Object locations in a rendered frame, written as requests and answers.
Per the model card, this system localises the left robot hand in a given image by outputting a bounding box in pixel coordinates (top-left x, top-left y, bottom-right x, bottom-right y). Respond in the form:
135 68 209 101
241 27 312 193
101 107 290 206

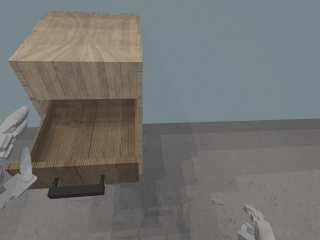
0 105 37 211

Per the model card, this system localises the drawer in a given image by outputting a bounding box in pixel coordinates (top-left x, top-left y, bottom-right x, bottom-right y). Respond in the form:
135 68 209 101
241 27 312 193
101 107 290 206
5 98 139 190

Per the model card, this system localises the cabinet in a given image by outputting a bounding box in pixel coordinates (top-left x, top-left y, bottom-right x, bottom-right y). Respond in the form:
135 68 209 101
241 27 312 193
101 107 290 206
8 10 143 175

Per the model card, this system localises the handle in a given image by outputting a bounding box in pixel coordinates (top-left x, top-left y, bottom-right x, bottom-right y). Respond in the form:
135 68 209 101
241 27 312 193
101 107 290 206
47 174 105 199

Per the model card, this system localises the right robot hand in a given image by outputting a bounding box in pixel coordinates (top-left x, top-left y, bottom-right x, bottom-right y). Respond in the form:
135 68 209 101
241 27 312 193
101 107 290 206
237 204 276 240

